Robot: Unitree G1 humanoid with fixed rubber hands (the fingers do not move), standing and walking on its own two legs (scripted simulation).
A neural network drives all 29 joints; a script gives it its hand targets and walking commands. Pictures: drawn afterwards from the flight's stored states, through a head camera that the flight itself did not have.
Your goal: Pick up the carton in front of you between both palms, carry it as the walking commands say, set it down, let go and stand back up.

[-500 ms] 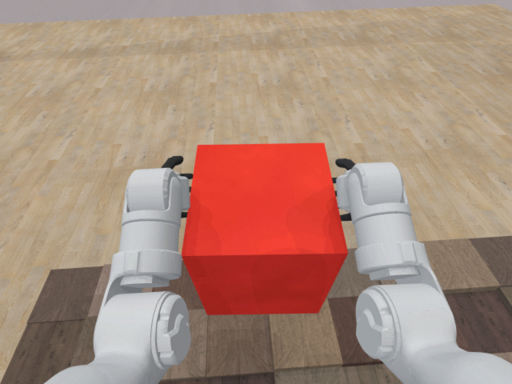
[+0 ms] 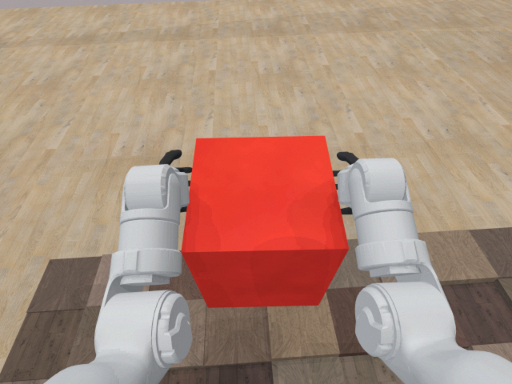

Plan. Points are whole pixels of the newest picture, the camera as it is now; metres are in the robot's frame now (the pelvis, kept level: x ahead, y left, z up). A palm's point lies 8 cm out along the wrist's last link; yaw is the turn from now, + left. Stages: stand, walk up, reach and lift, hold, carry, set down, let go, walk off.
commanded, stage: carry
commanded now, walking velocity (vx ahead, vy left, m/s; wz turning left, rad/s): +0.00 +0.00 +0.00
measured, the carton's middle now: (262, 228) +0.37 +0.00 +0.03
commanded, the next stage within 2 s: none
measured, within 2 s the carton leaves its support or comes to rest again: neither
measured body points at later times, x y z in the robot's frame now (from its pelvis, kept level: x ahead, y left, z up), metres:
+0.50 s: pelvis +0.00 +0.00 +0.00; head +0.00 +0.00 +0.45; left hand +0.38 +0.15 +0.13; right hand +0.37 -0.14 +0.13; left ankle +0.09 +0.14 -0.72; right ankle -0.02 -0.04 -0.72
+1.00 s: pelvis +0.00 +0.00 +0.00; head -0.01 +0.00 +0.45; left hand +0.38 +0.15 +0.13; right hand +0.37 -0.14 +0.13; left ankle +0.09 +0.14 -0.72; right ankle -0.02 -0.04 -0.72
